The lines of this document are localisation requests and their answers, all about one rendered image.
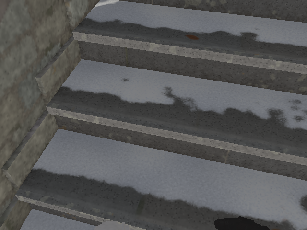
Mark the right robot hand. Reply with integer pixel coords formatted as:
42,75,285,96
214,216,271,230

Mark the left robot thigh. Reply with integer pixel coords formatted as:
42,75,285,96
95,220,130,230

